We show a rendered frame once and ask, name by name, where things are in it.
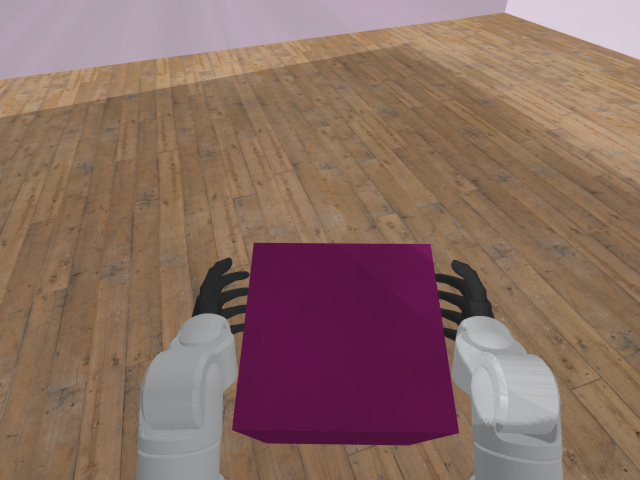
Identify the left robot hand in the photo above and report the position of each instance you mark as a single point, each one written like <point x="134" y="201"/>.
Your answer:
<point x="211" y="300"/>

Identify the left robot forearm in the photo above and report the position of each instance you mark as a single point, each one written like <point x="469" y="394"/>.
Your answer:
<point x="181" y="403"/>

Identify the right robot hand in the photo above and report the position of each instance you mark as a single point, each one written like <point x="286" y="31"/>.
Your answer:
<point x="474" y="301"/>

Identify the carton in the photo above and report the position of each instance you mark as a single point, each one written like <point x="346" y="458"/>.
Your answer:
<point x="343" y="344"/>

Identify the right robot forearm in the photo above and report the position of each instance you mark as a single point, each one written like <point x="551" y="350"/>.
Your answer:
<point x="515" y="404"/>

